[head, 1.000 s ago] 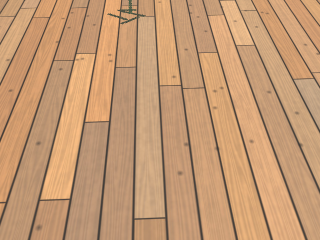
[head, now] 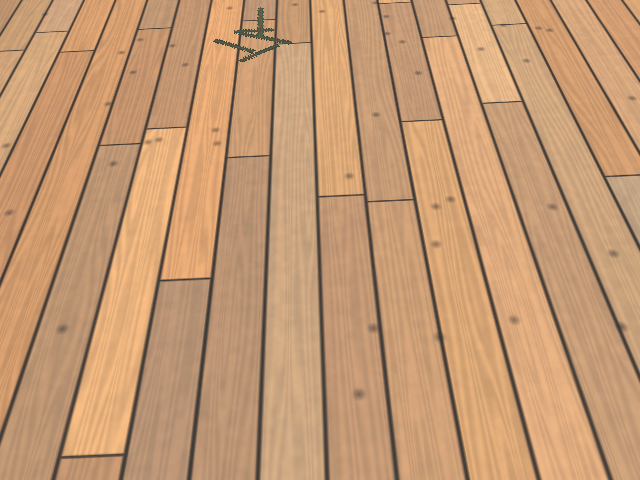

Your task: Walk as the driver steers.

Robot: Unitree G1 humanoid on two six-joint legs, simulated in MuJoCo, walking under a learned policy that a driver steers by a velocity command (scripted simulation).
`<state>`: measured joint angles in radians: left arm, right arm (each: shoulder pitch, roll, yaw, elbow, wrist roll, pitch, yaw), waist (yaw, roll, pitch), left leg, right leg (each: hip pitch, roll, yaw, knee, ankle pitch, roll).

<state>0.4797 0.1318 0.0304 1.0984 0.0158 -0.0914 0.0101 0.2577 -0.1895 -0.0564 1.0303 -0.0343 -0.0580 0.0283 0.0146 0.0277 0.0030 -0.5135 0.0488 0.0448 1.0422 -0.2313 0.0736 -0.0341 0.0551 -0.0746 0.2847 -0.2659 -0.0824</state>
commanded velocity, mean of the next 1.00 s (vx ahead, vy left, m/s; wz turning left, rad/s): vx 0.13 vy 0.00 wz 0.00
